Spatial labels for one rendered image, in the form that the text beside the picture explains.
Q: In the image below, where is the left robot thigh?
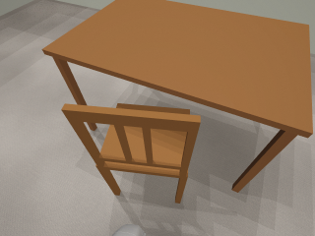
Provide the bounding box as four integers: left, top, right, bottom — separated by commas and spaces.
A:
112, 224, 146, 236

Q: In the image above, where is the table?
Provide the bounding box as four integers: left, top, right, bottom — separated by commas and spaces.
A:
42, 0, 313, 193

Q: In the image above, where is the chair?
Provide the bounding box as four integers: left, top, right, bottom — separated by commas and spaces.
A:
61, 103, 201, 204

